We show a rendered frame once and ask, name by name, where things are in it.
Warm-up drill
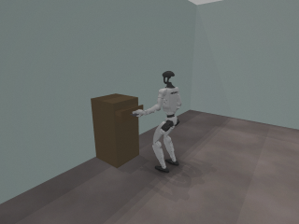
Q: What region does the left robot upper arm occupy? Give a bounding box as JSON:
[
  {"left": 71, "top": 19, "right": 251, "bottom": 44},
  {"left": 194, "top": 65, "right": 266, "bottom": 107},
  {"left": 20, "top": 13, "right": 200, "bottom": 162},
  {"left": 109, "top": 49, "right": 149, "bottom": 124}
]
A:
[{"left": 156, "top": 88, "right": 167, "bottom": 111}]

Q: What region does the cabinet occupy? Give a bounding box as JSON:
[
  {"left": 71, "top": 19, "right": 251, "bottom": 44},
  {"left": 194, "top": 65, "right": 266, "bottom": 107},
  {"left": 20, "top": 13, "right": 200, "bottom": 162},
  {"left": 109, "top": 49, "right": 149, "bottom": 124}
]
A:
[{"left": 91, "top": 93, "right": 139, "bottom": 168}]

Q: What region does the robot right foot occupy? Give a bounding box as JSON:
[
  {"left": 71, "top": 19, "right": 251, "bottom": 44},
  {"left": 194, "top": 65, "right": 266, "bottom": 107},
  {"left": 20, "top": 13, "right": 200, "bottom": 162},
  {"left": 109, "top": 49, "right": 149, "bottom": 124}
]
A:
[{"left": 165, "top": 159, "right": 179, "bottom": 166}]

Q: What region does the robot left forearm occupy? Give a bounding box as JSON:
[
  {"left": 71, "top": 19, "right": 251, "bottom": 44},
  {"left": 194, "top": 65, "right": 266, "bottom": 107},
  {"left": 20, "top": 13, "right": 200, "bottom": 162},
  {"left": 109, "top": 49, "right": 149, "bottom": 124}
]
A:
[{"left": 141, "top": 105, "right": 158, "bottom": 116}]

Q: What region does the left robot shin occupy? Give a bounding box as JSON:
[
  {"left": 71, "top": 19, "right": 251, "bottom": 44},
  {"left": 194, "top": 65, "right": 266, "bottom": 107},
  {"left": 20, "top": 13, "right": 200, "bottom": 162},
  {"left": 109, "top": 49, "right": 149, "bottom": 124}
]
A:
[{"left": 152, "top": 143, "right": 166, "bottom": 169}]

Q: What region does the right robot upper arm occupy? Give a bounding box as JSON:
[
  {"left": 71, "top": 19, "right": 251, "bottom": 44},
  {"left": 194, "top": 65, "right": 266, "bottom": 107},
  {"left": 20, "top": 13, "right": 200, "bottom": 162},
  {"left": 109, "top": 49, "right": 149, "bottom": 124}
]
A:
[{"left": 175, "top": 87, "right": 182, "bottom": 106}]

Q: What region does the robot left hand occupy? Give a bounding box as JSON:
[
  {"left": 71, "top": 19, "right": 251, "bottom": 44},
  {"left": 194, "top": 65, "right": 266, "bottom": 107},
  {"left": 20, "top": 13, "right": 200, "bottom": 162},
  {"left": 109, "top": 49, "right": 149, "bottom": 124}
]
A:
[{"left": 132, "top": 109, "right": 142, "bottom": 117}]

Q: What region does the drawer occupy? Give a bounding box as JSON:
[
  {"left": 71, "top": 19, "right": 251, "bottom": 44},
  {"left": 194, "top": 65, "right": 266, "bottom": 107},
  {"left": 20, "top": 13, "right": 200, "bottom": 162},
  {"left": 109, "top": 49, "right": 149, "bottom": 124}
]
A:
[{"left": 115, "top": 105, "right": 144, "bottom": 123}]

